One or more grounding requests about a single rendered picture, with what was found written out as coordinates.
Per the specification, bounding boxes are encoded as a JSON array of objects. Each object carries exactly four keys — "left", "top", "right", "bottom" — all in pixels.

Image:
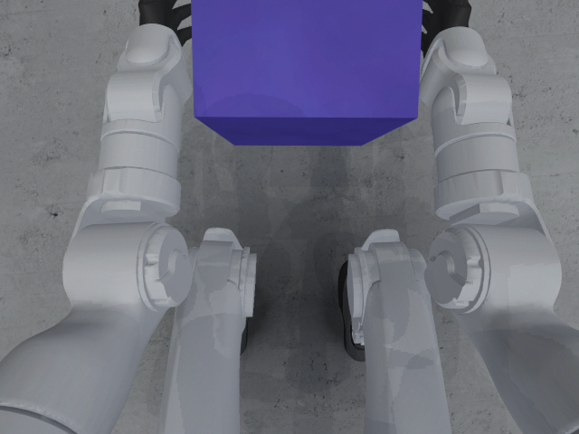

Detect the right robot upper arm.
[{"left": 423, "top": 223, "right": 579, "bottom": 434}]

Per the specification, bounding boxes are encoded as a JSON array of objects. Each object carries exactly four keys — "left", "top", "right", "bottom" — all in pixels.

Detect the left robot forearm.
[{"left": 62, "top": 24, "right": 193, "bottom": 296}]

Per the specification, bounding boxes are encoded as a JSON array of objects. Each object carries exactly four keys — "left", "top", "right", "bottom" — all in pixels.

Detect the left robot thigh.
[{"left": 157, "top": 241, "right": 257, "bottom": 434}]

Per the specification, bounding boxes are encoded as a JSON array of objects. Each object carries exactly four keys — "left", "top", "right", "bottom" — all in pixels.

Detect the carton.
[{"left": 191, "top": 0, "right": 422, "bottom": 146}]

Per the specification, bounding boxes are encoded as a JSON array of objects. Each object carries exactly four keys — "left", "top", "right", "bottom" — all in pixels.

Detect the right robot hand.
[{"left": 421, "top": 0, "right": 471, "bottom": 58}]

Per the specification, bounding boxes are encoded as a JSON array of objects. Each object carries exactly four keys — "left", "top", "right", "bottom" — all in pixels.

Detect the right robot forearm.
[{"left": 419, "top": 26, "right": 562, "bottom": 290}]

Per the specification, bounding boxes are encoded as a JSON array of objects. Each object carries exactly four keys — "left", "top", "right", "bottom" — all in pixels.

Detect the left robot hand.
[{"left": 138, "top": 0, "right": 192, "bottom": 47}]

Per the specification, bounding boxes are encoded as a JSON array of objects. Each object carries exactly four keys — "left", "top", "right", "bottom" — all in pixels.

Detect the robot left shin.
[{"left": 187, "top": 228, "right": 246, "bottom": 331}]

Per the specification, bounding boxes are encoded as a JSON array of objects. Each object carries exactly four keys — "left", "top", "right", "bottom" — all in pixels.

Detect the left robot upper arm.
[{"left": 0, "top": 222, "right": 194, "bottom": 434}]

